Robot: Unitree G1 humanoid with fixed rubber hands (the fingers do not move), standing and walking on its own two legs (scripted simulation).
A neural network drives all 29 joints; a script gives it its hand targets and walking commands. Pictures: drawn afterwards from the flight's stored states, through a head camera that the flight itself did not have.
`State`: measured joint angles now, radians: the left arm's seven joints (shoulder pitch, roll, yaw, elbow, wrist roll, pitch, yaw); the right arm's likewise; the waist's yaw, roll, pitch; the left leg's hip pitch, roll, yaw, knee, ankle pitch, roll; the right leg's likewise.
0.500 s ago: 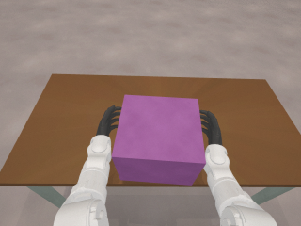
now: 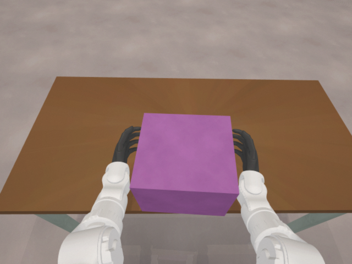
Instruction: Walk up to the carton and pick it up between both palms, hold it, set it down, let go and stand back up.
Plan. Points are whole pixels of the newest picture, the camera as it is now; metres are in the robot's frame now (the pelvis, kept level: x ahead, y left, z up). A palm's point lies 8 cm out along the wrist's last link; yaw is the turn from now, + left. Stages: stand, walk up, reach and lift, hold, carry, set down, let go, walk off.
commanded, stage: set down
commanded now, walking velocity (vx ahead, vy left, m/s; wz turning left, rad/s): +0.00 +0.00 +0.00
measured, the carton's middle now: (184, 165) +0.36 +0.00 -0.04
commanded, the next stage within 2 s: none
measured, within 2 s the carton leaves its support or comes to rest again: rests again in 0.56 s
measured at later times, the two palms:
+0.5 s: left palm (123, 163) +0.36 +0.16 -0.04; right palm (244, 170) +0.34 -0.15 -0.03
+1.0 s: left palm (124, 165) +0.36 +0.16 -0.05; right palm (243, 174) +0.34 -0.15 -0.04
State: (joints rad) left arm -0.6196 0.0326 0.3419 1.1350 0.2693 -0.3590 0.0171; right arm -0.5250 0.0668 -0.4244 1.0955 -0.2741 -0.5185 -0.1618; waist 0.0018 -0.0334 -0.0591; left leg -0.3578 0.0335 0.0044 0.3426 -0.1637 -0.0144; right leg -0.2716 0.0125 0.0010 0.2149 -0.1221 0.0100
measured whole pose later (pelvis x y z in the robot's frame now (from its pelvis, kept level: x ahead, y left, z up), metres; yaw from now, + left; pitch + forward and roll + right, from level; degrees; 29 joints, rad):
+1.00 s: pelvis -0.02 +0.01 -0.02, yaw +1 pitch +21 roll -3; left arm -0.78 0.09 0.33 1.51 0.18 -0.65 0.06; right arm -0.62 0.04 -0.55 1.26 -0.35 -0.66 -0.15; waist -0.03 0.02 -0.16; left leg -0.72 0.03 -0.02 0.57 -0.22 -0.01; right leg -0.63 0.01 -0.03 0.46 -0.20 0.01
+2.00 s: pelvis -0.03 +0.00 -0.04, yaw +1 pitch +22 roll -2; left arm -0.82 0.12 0.50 1.48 0.29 -0.67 0.02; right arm -0.69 0.09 -0.70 1.25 -0.44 -0.66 -0.11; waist -0.06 0.01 -0.16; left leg -0.84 0.03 -0.03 0.73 -0.27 -0.01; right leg -0.77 0.01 -0.03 0.67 -0.28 0.01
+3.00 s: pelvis -0.04 +0.00 -0.04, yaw +0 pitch +19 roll -1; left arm -0.90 0.34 -0.11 1.37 -0.32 -0.30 -0.05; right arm -0.78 -0.27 0.15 1.22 0.45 -0.27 -0.08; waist -0.06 0.01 -0.28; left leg -0.78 0.04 -0.01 0.71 -0.27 -0.01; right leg -0.73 0.01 -0.01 0.67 -0.28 0.01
